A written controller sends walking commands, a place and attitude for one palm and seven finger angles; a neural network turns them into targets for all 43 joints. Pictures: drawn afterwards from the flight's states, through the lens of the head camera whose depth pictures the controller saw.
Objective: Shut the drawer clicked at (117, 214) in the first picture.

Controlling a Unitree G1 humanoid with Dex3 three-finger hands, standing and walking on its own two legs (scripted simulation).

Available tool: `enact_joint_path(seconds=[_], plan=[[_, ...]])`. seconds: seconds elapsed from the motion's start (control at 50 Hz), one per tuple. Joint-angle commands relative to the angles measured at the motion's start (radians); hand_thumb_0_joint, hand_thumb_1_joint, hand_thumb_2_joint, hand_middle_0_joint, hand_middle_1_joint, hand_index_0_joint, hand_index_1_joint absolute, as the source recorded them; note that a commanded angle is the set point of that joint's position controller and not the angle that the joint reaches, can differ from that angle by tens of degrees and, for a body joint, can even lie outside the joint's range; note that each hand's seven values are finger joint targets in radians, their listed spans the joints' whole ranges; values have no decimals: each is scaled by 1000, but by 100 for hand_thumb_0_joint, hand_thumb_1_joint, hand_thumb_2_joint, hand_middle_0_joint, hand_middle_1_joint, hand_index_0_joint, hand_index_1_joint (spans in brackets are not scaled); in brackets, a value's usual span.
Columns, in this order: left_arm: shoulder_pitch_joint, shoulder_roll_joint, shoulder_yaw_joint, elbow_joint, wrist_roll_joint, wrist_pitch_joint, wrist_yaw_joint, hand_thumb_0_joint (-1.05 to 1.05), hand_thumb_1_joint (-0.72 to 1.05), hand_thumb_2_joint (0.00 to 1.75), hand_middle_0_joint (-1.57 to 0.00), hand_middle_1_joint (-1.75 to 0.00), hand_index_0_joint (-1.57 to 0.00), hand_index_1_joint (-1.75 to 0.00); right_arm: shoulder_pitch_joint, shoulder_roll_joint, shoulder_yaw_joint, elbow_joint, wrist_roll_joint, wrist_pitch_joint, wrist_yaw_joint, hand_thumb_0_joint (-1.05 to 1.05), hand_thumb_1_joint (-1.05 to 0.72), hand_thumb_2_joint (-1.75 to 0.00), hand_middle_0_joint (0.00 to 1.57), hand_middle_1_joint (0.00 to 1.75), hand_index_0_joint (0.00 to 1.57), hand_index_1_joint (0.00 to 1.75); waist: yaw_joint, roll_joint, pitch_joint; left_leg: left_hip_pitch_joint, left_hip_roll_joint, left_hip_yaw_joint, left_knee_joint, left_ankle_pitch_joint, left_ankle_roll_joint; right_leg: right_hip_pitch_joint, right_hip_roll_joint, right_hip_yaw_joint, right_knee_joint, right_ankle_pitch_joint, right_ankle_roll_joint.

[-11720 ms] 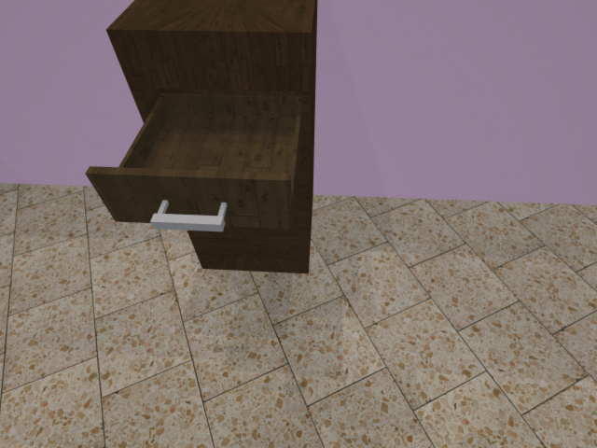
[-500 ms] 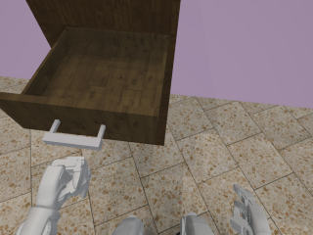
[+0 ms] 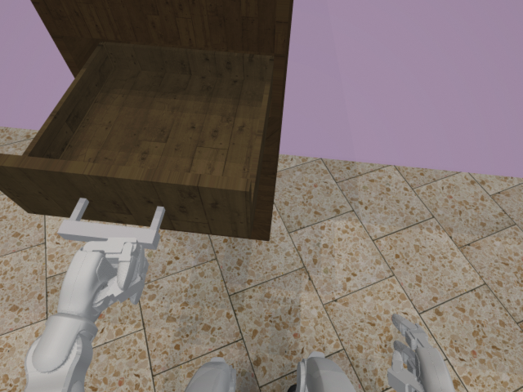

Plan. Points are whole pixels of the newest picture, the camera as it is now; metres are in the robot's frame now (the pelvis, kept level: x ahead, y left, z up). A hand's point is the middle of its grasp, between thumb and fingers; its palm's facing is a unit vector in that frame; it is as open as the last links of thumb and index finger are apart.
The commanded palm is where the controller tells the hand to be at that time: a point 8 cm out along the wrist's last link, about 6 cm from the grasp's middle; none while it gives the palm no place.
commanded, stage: push the drawer shut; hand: left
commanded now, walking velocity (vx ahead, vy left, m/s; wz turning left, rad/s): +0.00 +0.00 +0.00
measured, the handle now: (115, 221) +0.35 +0.23 +0.05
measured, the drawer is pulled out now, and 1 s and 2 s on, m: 0.30 0.17 0.06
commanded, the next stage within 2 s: none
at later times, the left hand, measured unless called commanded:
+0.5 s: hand (145, 244) +0.32 +0.18 +0.04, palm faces -0.12 -0.99 -0.07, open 2.9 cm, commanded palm +0.32 +0.23 +0.05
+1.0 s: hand (162, 199) +0.39 +0.17 +0.04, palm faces -0.12 -0.99 -0.06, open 2.9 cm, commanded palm +0.38 +0.23 +0.05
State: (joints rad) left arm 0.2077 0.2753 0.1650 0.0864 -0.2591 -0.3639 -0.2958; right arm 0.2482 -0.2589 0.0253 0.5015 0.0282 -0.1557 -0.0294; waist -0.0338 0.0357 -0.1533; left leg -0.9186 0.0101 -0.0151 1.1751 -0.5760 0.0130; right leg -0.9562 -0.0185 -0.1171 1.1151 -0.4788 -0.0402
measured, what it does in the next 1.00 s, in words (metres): stands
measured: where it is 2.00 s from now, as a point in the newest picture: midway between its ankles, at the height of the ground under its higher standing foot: outside the picture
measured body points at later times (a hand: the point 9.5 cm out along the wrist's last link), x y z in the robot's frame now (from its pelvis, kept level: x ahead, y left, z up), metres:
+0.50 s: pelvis -0.02 +0.00 +0.00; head +0.07 +0.01 +0.44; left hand +0.32 +0.23 +0.05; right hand +0.14 -0.24 -0.10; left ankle -0.01 +0.11 -0.65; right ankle +0.03 -0.10 -0.65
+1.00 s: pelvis -0.01 +0.01 +0.00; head +0.10 +0.02 +0.44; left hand +0.39 +0.23 +0.05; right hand +0.08 -0.25 -0.11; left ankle -0.01 +0.11 -0.65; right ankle +0.03 -0.10 -0.65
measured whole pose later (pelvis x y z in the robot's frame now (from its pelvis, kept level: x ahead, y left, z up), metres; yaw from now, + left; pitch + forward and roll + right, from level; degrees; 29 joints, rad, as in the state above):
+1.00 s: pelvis -0.01 +0.01 +0.00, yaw -1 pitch +20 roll -2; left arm -0.44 0.31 0.20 0.69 -0.18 -0.41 -0.26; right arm 0.29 -0.27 0.03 0.60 0.02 -0.08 -0.02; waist -0.07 0.02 -0.12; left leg -0.96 0.00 0.01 1.14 -0.53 0.03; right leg -1.01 -0.03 -0.09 1.08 -0.43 -0.02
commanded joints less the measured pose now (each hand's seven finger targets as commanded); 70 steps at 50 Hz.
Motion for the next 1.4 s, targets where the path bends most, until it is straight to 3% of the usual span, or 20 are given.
enact_joint_path(seconds=[0.0,0.04,0.06,0.08,0.18,0.26,0.32,0.38,0.46,0.52,0.7,0.78,0.84,0.96,1.04,1.14,1.2,1.26,1.32,1.38], plan=[[-201,135,96,-151,-31,-76,15,0,90,90,-140,-160,-140,-160,-19,-133,-53,-123,3,-55,-13,0,-90,-90,20,30,20,30,-29,2,-246,47,-17,-15,-158,274,11,274,10,97,-162,173,22],[-263,140,94,-133,-28,-88,13,0,90,90,-140,-160,-140,-160,-18,-137,-54,-109,4,-60,-16,0,-90,-90,20,30,20,30,-34,12,-242,46,-16,-16,-156,255,12,259,8,103,-168,143,21],[-319,130,69,-135,-26,-94,11,0,90,90,-140,-160,-140,-160,-18,-139,-52,-103,2,-64,-17,0,-90,-90,20,30,20,30,-51,11,-244,48,-15,-21,-150,253,16,241,10,99,-162,141,21],[-327,158,102,-117,-23,-97,11,0,90,90,-140,-160,-140,-160,-11,-142,-56,-91,2,-65,-19,0,-90,-90,20,30,20,30,-40,16,-267,61,-13,-22,-152,264,14,247,11,100,-158,151,19],[-474,128,43,-69,-18,-90,-6,0,90,90,-140,-160,-140,-160,-13,-147,-54,-70,7,-74,-27,0,-90,-90,20,30,20,30,-62,17,-288,74,-12,-28,-154,229,18,215,8,99,-159,112,23],[-579,185,74,-13,-14,-74,-4,0,90,90,-140,-160,-140,-160,-16,-157,-50,-53,11,-72,-38,0,-90,-90,20,30,20,30,-62,13,-288,55,-14,-30,-161,177,20,214,6,108,-171,54,21],[-654,158,47,22,-13,-59,-3,0,90,90,-140,-160,-140,-160,-15,-151,-45,-48,13,-70,-40,0,-90,-90,20,30,20,30,-62,33,-297,76,-17,-32,-176,160,17,206,3,105,-175,46,20],[-721,166,51,66,-11,-51,6,0,90,90,-140,-160,-140,-160,-6,-155,-43,-38,12,-67,-44,0,-90,-90,20,30,20,30,-68,4,-314,77,-14,-38,-180,158,18,203,5,101,-173,48,22],[-767,173,57,125,-1,-44,26,0,90,90,-140,-160,-140,-160,1,-156,-42,-36,10,-60,-38,0,-90,-90,20,30,20,30,-60,19,-318,78,-17,-38,-191,152,15,206,4,100,-174,44,19],[-836,193,69,187,13,-47,36,0,90,90,-140,-160,-140,-160,11,-158,-40,-28,11,-46,-37,0,-90,-90,20,30,20,30,-65,-8,-303,66,-16,-39,-200,125,13,201,3,104,-183,21,20],[-958,196,73,303,40,-70,50,0,90,90,-140,-160,-140,-160,48,-161,-43,-18,4,-7,-23,0,-90,-90,20,30,20,30,-72,17,-328,100,-15,-43,-214,171,9,188,9,94,-169,76,17],[-987,216,93,332,54,-85,53,0,90,90,-140,-160,-140,-160,75,-165,-48,-10,-1,11,-17,0,-90,-90,20,30,20,30,-66,36,-371,144,-10,-49,-215,244,3,196,13,86,-157,134,12],[-1021,185,71,360,52,-92,58,0,90,90,-140,-160,-140,-160,83,-163,-51,-2,-3,24,-11,0,-90,-90,20,30,20,30,-79,27,-363,150,-8,-47,-215,257,3,187,13,85,-161,149,15],[-1053,217,100,405,61,-114,61,0,90,90,-140,-160,-140,-160,111,-167,-54,10,-8,49,-5,0,-90,-90,20,30,20,30,-80,15,-384,165,-4,-48,-205,334,1,202,19,82,-148,213,12],[-1058,226,120,428,65,-127,62,0,90,90,-140,-160,-140,-160,119,-160,-57,15,-10,64,2,0,-90,-90,20,30,20,30,-69,32,-401,171,-5,-37,-205,368,-2,236,19,88,-150,253,12],[-1139,241,128,488,68,-136,54,0,90,90,-140,-160,-140,-160,127,-159,-54,29,-10,79,0,0,-90,-90,20,30,20,30,-93,6,-375,134,-5,-28,-194,341,6,230,20,96,-155,254,17],[-1209,237,116,533,72,-142,44,0,90,90,-140,-160,-140,-160,131,-158,-51,38,-11,83,1,0,-90,-90,20,30,20,30,-104,37,-370,139,-7,-32,-190,327,5,201,23,95,-150,236,15],[-1280,295,155,561,73,-152,41,0,90,90,-140,-160,-140,-160,142,-163,-50,46,-15,85,-3,0,-90,-90,20,30,20,30,-109,32,-395,116,-9,-31,-175,313,12,216,24,103,-146,232,15],[-1314,273,138,605,75,-153,30,0,90,90,-140,-160,-140,-160,146,-159,-49,54,-14,89,-2,0,-90,-90,20,30,20,30,-119,37,-420,123,-10,-29,-167,328,12,213,23,106,-146,248,18],[-1380,324,163,651,82,-154,24,0,90,90,-140,-160,-140,-160,161,-168,-44,62,-16,96,-3,0,-90,-90,20,30,20,30,-129,47,-429,105,-10,-30,-156,315,15,206,27,110,-143,237,17]])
